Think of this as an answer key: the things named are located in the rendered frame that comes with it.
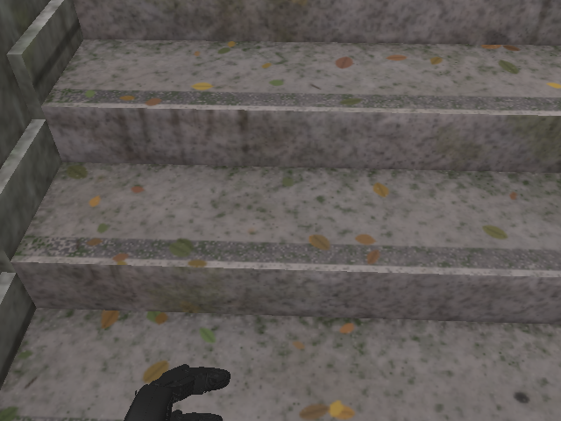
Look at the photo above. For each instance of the left robot hand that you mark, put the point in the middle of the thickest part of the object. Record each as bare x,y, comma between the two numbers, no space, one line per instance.
154,402

